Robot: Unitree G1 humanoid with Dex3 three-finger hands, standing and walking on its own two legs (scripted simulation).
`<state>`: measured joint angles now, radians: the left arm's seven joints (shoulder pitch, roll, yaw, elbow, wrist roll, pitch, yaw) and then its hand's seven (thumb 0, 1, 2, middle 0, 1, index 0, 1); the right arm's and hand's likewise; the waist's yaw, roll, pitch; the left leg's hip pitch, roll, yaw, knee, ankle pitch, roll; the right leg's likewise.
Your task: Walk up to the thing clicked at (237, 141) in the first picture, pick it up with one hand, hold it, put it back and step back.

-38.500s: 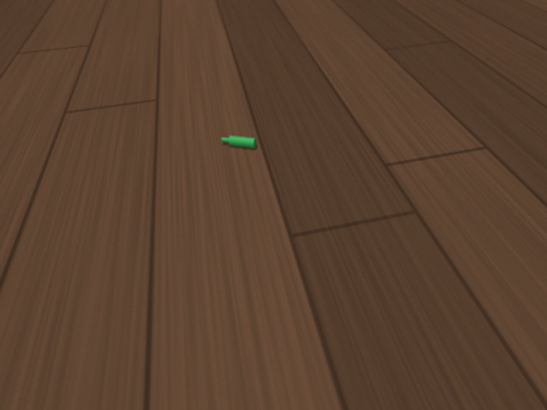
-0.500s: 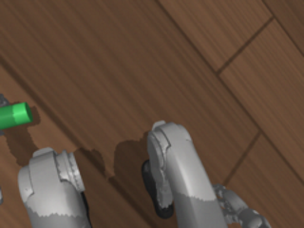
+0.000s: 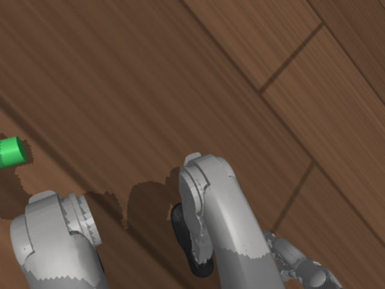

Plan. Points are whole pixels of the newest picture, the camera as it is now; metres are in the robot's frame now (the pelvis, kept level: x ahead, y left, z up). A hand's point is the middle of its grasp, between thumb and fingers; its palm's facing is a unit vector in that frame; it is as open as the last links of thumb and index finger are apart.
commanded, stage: rest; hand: left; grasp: from above
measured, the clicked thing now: out of the picture +0.40 +0.37 -0.26
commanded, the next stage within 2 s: open in 0.02 s
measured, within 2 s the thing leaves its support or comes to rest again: rests again in 0.32 s
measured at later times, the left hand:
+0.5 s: hand out of the picture +0.40 +0.35 -0.22, palm faces -0.42 -0.14 -0.89, open 10.9 cm
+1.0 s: hand out of the picture +0.40 +0.35 -0.22, palm faces -0.43 -0.13 -0.89, open 13.9 cm
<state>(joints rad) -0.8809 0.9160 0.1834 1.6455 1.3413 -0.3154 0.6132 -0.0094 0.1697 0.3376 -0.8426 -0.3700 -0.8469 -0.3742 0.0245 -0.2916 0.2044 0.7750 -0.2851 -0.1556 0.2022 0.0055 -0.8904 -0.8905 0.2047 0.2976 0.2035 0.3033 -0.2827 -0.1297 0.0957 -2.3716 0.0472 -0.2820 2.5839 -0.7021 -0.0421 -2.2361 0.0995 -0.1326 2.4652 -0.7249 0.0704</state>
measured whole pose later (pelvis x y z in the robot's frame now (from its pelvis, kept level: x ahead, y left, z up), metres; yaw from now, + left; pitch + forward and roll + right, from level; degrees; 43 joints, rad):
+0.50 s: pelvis +0.00 +0.00 +0.00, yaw -1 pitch +26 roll -13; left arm -0.92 0.95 0.13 1.69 1.30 -0.28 0.63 0.00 -0.04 0.62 -0.52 -0.60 -0.52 -0.60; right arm 0.03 -0.31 0.24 0.75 -0.29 -0.21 0.23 0.01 -0.89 -0.89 0.21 0.30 0.20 0.30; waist -0.30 -0.14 0.11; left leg -2.36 0.05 -0.30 2.58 -0.70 -0.03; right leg -2.21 0.11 -0.14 2.44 -0.72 0.08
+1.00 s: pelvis -0.01 +0.00 +0.00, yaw -1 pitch +24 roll -13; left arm -0.91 0.97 0.12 1.68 1.31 -0.31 0.62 0.00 -0.47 0.98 -0.11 -0.96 -0.11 -0.96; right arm 0.02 -0.32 0.26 0.73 -0.29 -0.20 0.23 0.01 -0.89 -0.89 0.21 0.30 0.20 0.30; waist -0.30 -0.15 0.12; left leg -2.35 0.05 -0.30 2.58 -0.68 -0.03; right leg -2.21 0.11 -0.15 2.44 -0.70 0.08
